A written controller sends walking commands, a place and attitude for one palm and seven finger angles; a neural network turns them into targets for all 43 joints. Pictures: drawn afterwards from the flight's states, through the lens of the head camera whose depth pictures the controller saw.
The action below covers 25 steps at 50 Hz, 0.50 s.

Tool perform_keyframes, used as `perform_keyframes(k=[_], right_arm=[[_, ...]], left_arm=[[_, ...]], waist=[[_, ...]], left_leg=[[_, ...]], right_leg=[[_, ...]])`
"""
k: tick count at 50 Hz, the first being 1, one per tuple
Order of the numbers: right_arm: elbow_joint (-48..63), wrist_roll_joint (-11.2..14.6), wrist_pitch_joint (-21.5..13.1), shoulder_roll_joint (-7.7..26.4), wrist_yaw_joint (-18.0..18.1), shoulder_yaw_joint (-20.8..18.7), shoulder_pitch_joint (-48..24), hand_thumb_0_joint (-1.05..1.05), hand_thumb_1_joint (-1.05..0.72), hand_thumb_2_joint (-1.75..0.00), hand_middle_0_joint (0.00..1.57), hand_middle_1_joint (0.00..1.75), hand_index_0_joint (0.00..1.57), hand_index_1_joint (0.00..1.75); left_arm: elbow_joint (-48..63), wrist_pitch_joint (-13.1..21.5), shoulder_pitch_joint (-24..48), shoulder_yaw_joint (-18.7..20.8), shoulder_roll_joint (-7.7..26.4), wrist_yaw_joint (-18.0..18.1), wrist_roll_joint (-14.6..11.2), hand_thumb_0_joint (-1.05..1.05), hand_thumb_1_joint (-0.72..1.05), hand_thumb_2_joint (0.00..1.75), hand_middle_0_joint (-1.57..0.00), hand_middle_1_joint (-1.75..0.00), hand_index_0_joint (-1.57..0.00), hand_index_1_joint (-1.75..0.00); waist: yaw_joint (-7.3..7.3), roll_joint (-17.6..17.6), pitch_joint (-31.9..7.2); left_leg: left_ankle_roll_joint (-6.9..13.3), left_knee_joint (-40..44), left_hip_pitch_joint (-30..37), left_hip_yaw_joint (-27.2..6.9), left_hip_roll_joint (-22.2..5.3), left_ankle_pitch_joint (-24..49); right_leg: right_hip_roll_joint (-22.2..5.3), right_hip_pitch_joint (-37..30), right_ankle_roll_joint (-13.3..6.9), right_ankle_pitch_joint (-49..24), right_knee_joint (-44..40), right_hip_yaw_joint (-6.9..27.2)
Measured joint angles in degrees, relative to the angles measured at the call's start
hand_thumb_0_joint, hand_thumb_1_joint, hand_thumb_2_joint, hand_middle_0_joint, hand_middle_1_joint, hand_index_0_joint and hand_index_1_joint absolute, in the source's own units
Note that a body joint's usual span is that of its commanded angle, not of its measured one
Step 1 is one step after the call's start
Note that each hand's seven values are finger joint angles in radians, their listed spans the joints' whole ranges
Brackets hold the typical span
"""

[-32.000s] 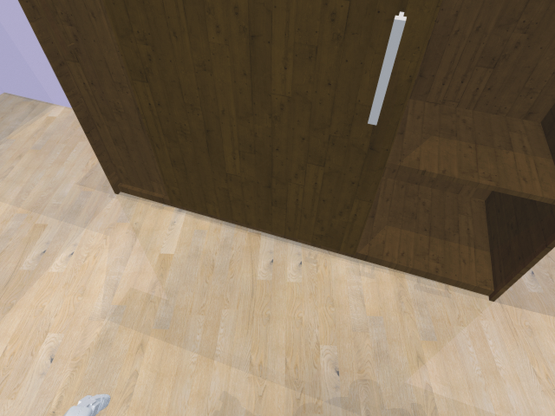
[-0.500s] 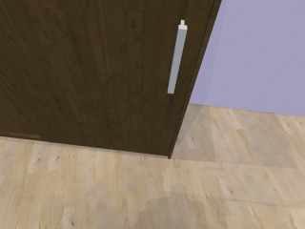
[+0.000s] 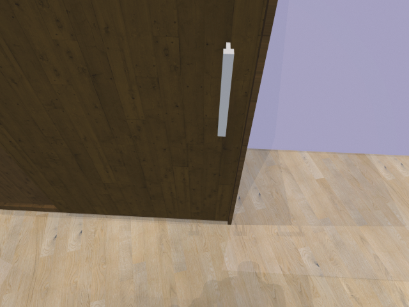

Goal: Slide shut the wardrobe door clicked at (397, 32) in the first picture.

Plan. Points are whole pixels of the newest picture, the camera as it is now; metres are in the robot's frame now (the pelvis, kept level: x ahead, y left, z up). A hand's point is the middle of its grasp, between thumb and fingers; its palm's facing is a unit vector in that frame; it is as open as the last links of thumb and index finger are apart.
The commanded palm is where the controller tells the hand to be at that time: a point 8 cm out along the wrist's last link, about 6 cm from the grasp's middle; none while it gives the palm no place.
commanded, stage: let the arm hang, fingers relaxed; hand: left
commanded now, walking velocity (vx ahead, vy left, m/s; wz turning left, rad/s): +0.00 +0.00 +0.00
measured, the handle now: (224, 93) +0.61 -0.02 +0.08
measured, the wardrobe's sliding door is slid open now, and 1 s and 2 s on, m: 0.00 0.00 0.00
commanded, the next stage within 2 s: look to check the result in 0.12 s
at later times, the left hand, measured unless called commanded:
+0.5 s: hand out of the picture +0.04 +0.18 -0.17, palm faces +0.00 -0.97 -0.25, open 7.4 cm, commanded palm none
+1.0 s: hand out of the picture +0.07 +0.17 -0.17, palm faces +0.00 -0.97 -0.26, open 7.4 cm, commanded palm none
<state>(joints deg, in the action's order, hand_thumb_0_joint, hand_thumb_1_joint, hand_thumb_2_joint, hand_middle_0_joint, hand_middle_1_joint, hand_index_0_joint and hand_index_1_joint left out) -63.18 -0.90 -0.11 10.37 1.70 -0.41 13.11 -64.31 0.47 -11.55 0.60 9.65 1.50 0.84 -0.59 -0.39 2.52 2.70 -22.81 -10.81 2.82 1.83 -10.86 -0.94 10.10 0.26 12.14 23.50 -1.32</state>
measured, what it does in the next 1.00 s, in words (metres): stands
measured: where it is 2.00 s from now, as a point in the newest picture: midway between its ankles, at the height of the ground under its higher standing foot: outside the picture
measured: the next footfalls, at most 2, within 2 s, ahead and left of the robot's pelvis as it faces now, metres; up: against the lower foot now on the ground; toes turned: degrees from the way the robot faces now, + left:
none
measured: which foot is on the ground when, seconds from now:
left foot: down 0.00-1.00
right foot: down 0.00-1.00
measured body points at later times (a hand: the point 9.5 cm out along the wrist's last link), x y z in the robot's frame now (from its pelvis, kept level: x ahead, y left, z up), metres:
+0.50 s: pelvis +0.02 -0.02 +0.00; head +0.04 -0.02 +0.45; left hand +0.04 +0.23 -0.15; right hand +0.04 -0.26 -0.16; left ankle +0.02 +0.09 -0.74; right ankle +0.01 -0.12 -0.74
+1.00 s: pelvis +0.02 -0.03 +0.00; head +0.04 -0.04 +0.45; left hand +0.07 +0.22 -0.15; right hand +0.05 -0.28 -0.15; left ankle +0.02 +0.09 -0.74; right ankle +0.01 -0.12 -0.74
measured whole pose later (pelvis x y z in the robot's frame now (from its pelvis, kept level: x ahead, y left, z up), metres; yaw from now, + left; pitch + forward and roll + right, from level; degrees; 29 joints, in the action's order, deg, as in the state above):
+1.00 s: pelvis +0.02 -0.03 +0.00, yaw +0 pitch -2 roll +0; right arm -64.9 -0.8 0.2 12.6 1.7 -0.1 10.5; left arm -65.5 0.8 -9.6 0.9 12.2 1.3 0.5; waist -0.7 -0.7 3.4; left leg 0.1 -19.7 -7.0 2.2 -0.5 -11.2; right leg 1.5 6.0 -2.1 12.2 19.7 -1.8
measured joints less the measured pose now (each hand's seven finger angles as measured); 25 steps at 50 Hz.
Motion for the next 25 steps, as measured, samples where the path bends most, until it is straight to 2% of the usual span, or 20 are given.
perform_keyframes(k=[25], right_arm=[[-1.56, 0.2, 0.35, 1.5, -0.08, 0.37, -1.92, 0.01, -0.91, -0.9, 0.2, 0.3, 0.2, 0.3]], left_arm=[[-1.59, -0.01, 0.34, 0.08, 2.42, -0.03, -0.32, 0.0, 0.91, 0.9, -0.2, -0.3, -0.2, -0.3]], waist=[[0.07, -0.34, 1.41]], left_leg=[[-1.56, 1.88, 2.43, -0.22, -1.47, -0.42]], right_leg=[[1.55, -2.58, -1.33, 0.07, -2.49, -0.12]])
